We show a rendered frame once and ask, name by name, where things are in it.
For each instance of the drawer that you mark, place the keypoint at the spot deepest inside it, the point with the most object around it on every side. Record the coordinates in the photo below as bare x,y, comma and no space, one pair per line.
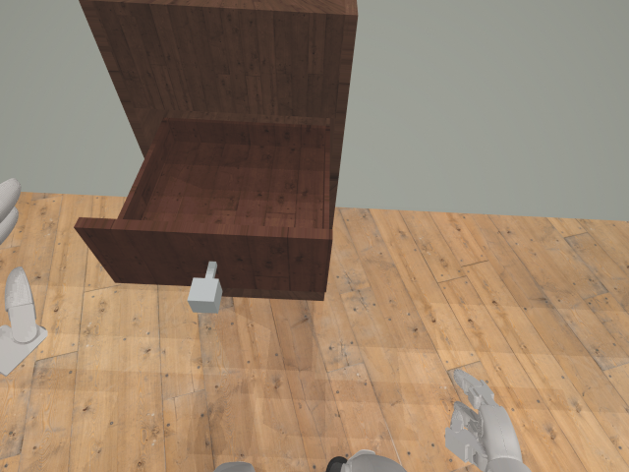
252,197

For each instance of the left robot hand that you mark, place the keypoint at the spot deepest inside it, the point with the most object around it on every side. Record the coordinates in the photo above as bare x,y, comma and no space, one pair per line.
24,335

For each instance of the robot right shin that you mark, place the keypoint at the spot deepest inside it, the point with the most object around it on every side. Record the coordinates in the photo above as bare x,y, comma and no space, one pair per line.
362,451

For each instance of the cabinet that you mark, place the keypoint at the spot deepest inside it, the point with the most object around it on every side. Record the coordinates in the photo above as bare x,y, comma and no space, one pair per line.
267,61

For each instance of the handle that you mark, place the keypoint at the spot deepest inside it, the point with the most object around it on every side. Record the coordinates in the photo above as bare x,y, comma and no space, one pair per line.
205,293

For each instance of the right robot hand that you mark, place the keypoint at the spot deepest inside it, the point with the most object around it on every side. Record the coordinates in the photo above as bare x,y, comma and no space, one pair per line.
490,433

